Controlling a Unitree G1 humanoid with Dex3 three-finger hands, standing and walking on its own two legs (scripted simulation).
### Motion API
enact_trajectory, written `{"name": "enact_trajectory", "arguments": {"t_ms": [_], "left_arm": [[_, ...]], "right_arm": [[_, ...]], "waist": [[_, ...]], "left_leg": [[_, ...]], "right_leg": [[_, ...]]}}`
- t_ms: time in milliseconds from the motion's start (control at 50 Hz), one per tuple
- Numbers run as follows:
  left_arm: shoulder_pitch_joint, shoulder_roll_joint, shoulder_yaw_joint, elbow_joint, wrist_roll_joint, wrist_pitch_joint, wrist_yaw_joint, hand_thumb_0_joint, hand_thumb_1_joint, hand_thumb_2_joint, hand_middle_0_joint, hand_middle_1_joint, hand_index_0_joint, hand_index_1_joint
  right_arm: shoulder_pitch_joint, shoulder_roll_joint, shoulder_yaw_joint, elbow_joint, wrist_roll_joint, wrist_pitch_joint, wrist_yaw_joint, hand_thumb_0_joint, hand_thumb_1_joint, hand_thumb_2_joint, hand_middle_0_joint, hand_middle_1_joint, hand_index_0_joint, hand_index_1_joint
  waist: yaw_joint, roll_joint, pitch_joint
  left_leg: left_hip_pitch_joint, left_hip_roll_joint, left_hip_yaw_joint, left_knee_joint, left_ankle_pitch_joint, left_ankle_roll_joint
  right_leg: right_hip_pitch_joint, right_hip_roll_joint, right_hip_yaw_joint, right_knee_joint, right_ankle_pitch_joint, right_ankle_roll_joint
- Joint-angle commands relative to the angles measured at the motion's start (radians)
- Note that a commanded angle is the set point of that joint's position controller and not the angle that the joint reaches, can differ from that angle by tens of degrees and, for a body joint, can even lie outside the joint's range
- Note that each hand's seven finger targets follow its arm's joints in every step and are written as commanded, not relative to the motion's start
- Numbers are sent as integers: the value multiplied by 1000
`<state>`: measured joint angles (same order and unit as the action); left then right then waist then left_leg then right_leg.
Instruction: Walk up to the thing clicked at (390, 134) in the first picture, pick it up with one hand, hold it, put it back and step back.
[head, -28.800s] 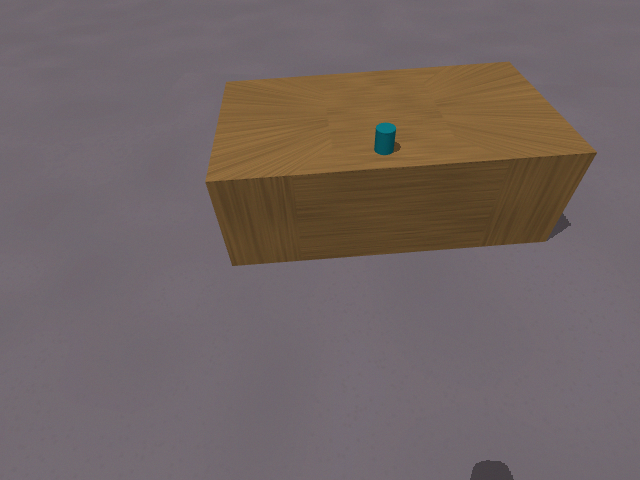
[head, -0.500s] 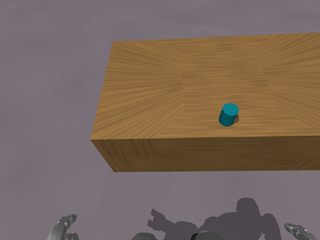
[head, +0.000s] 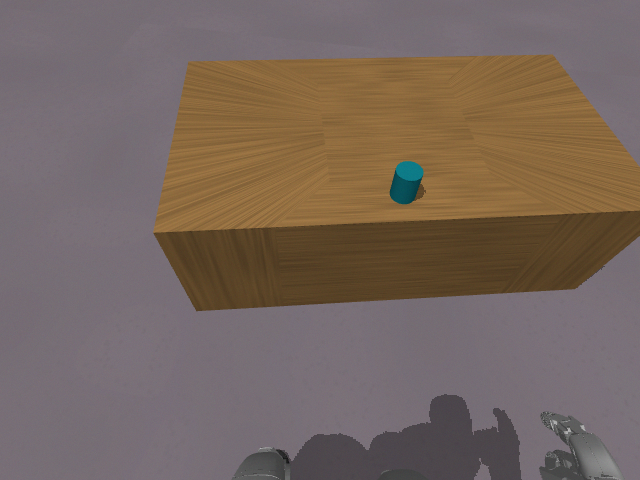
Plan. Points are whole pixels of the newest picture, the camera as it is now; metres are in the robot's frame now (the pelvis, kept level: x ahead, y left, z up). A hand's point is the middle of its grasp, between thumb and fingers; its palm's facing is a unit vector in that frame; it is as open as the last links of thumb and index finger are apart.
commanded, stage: step back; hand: right
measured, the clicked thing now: (405, 183) +0.80 -0.19 -0.26
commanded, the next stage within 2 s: stand in 1.98 s
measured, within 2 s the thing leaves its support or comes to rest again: neither
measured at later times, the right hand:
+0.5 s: hand out of the picture -0.07 -0.30 -0.14, palm faces -0.17 +0.89 -0.42, open 7.4 cm
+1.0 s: hand out of the picture -0.17 -0.38 -0.15, palm faces -0.11 +0.92 -0.38, open 7.4 cm
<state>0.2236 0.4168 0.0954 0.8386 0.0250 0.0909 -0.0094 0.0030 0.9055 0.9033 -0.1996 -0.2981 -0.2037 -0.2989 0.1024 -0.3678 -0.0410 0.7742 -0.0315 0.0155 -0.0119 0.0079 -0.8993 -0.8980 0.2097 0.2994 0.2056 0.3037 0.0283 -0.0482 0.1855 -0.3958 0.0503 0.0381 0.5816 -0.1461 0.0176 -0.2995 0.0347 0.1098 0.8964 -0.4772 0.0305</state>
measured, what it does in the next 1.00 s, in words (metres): walks backwards: right foot, then left foot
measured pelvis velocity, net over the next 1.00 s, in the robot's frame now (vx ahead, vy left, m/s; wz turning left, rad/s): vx -0.29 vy -0.12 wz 0.08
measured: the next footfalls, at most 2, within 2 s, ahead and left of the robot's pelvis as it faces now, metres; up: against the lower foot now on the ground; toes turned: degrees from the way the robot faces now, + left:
right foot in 0.06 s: -0.02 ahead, -0.15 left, +0.00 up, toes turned +2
left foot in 0.42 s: -0.12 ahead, +0.06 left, +0.00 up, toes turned +6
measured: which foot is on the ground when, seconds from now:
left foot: down 0.00-0.08, up 0.10-0.40, down 0.42-0.84, up 0.86-1.00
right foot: up 0.00-0.04, down 0.06-0.44, up 0.46-0.78, down 0.80-1.00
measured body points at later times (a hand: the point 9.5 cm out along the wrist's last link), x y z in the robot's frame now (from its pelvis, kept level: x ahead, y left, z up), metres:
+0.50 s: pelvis -0.15 -0.05 -0.01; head -0.09 -0.01 +0.44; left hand -0.03 +0.27 -0.12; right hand -0.06 -0.35 -0.12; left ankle -0.16 +0.06 -0.72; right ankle -0.09 -0.15 -0.70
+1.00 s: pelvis -0.29 -0.12 +0.00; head -0.27 -0.14 +0.45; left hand -0.28 +0.21 -0.10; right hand -0.16 -0.43 -0.13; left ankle -0.28 +0.04 -0.67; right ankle -0.28 -0.25 -0.72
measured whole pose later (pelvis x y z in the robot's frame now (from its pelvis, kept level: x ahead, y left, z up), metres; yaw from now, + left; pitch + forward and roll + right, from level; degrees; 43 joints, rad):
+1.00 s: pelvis -0.29 -0.12 +0.00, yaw +4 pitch -2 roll +1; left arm 0.27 0.36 0.06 0.93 0.05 0.03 0.00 0.00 0.90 0.90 -0.20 -0.30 -0.21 -0.30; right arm 0.21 -0.43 -0.05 0.89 -0.02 0.05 -0.01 0.01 -0.90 -0.90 0.20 0.30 0.20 0.30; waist 0.04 0.04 0.06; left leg -0.48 -0.06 -0.12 1.03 -0.42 0.00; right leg -0.27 -0.04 0.04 0.68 -0.38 0.00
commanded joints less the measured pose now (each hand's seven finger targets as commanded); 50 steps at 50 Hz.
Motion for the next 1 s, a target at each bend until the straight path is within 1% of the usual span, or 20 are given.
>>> {"name": "enact_trajectory", "arguments": {"t_ms": [0,20,40,60,80,100,160,320,380,420,460,520,700,760,780,800,820,840,900,980], "left_arm": [[193,146,58,-9,1,-29,-16,0,900,900,-200,-300,-200,-300],[213,145,63,10,9,-35,-16,0,900,900,-200,-300,-200,-300],[180,189,78,-3,27,-38,-16,0,900,900,-200,-300,-200,-300],[130,268,91,-52,34,-42,-18,0,900,900,-200,-300,-200,-300],[1,342,99,-118,36,-38,-12,0,900,900,-200,-300,-200,-300],[-71,337,95,-138,32,-41,-5,0,900,900,-200,-300,-200,-300],[-173,180,56,-151,27,-48,6,0,900,900,-200,-300,-200,-300],[-15,167,57,-164,22,-40,38,0,900,900,-200,-300,-200,-300],[-78,174,45,-191,2,-20,30,0,900,900,-200,-300,-200,-300],[-71,98,23,-219,-8,-14,23,0,900,900,-200,-300,-200,-300],[-138,173,49,-214,-1,-7,36,0,900,900,-200,-300,-200,-300],[-103,148,52,-169,-13,-3,24,0,900,900,-200,-300,-200,-300],[-47,131,25,-102,-5,-64,15,0,900,900,-200,-300,-200,-300],[83,130,31,-2,-2,-79,11,0,900,900,-200,-300,-200,-300],[114,151,40,28,8,-85,15,0,900,900,-200,-300,-200,-300],[118,232,64,21,26,-89,16,0,900,900,-200,-300,-200,-300],[22,332,84,-27,27,-86,17,0,900,900,-200,-300,-200,-300],[-80,379,85,-59,33,-85,24,0,900,900,-200,-300,-200,-300],[-157,226,41,-48,21,-102,28,0,900,900,-200,-300,-200,-300],[-52,242,52,-23,32,-118,21,0,900,900,-200,-300,-200,-300]], "right_arm": [[-36,-319,-106,-66,-8,0,-28,0,-900,-900,200,300,200,300],[-18,-296,-95,-58,-3,6,-27,0,-900,-900,200,300,200,300],[13,-250,-80,-55,10,10,-26,0,-900,-900,200,300,200,300],[27,-178,-58,-67,21,8,-31,0,-900,-900,200,300,200,300],[7,-222,-80,-69,14,7,-47,0,-900,-900,200,300,200,300],[15,-270,-96,-48,14,8,-50,0,-900,-900,200,300,200,300],[131,-219,-70,18,27,0,-38,0,-900,-900,200,300,200,300],[136,-182,-47,-7,2,-35,-43,0,-900,-900,200,300,200,300],[238,-182,-60,32,4,-44,-37,0,-900,-900,200,300,200,300],[203,-318,-95,14,-14,-41,-38,0,-900,-900,200,300,200,300],[127,-418,-115,-28,-11,-40,-47,0,-900,-900,200,300,200,300],[68,-285,-77,-30,-18,-43,-57,0,-900,-900,200,300,200,300],[94,-277,-80,-28,-15,-15,-26,0,-900,-900,200,300,200,300],[39,-319,-85,-26,-6,12,-11,0,-900,-900,200,300,200,300],[20,-276,-73,-27,0,17,-9,0,-900,-900,200,300,200,300],[2,-211,-54,-55,7,15,-9,0,-900,-900,200,300,200,300],[-27,-177,-47,-81,6,9,-19,0,-900,-900,200,300,200,300],[-40,-244,-76,-54,9,11,-28,0,-900,-900,200,300,200,300],[40,-224,-61,26,20,4,-14,0,-900,-900,200,300,200,300],[53,-224,-58,41,6,-11,-1,0,-900,-900,200,300,200,300]], "waist": [[23,257,-279],[26,216,-279],[16,54,-219],[22,-208,-141],[38,-241,-92],[18,-229,-29],[-66,-130,-72],[32,-184,-232],[-24,-86,-286],[2,242,-283],[-52,285,-216],[-4,124,-196],[-67,290,-294],[-9,300,-328],[13,220,-315],[26,-6,-254],[31,-149,-179],[44,-197,-112],[-40,-70,-46],[18,-142,-96]], "left_leg": [[75,203,-229,-187,-183,142],[18,159,-203,-129,-218,112],[-112,55,-155,-1,-346,54],[-270,-136,-70,243,-428,-18],[-166,-135,-127,459,-459,-44],[-75,-93,-166,563,-423,-36],[-87,-177,-162,624,-271,-30],[-121,-78,-64,161,-365,-30],[107,-87,4,-217,-3,-8],[280,222,-446,-183,335,127],[57,428,-643,-218,343,335],[124,219,-305,-126,463,220],[315,171,-199,-69,160,216],[178,140,-161,-25,-30,171],[71,104,-137,74,-83,127],[-163,-9,-95,235,-259,58],[-230,-108,-121,350,-426,-5],[-97,-63,-209,488,-437,-23],[-100,-121,-185,529,-286,-13],[-121,-87,-130,344,-294,-36]], "right_leg": [[169,-48,-83,-352,97,-61],[221,-39,-88,-429,126,-75],[200,-99,63,-499,26,-106],[99,-284,367,-600,-107,-179],[-167,-430,433,-670,-94,-309],[-339,-450,450,-722,-152,-325],[-159,-206,52,-555,224,-187],[333,-292,67,-331,749,-236],[243,-231,-8,-177,639,-168],[-142,-43,-116,43,114,-63],[-142,-26,54,350,-184,-40],[-208,50,130,459,-58,-46],[-88,-25,-75,-147,-25,5],[121,1,-162,-450,134,-35],[180,-19,-104,-491,160,-55],[193,-164,191,-518,10,-117],[-2,-380,422,-599,-137,-232],[-238,-483,541,-666,-192,-329],[-156,-262,144,-526,119,-214],[10,-227,147,-522,-87,-190]]}}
